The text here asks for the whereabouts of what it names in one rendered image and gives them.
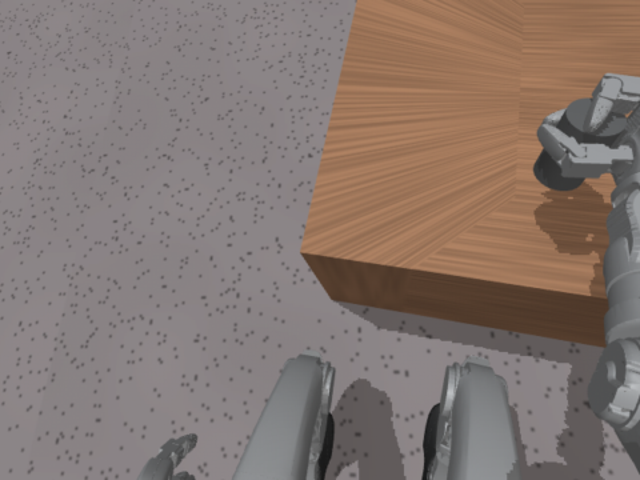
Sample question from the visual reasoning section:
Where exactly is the left robot hand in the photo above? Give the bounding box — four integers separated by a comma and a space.
137, 434, 198, 480

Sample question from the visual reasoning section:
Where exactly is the can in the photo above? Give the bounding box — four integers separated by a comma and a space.
533, 98, 627, 191

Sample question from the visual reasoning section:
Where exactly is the left robot foot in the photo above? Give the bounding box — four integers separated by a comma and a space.
317, 412, 334, 480

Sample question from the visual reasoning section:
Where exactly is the right robot hand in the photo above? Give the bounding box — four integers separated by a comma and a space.
537, 73, 640, 186

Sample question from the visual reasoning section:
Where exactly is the right robot arm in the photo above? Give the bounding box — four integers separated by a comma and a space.
587, 171, 640, 474

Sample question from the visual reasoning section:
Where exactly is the right robot foot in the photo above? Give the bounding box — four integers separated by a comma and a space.
422, 403, 440, 480

